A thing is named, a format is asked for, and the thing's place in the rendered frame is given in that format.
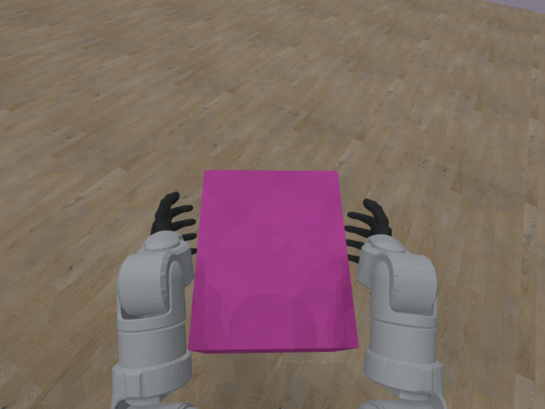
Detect robot left forearm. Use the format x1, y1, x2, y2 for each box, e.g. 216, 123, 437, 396
111, 230, 195, 409

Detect robot right forearm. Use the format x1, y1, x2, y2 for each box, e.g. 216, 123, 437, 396
356, 234, 447, 409

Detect carton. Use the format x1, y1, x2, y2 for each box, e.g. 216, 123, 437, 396
188, 170, 359, 354

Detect robot right hand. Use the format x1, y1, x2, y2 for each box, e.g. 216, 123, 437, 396
344, 199, 392, 263

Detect robot left hand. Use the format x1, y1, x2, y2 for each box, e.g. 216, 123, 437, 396
150, 192, 197, 255

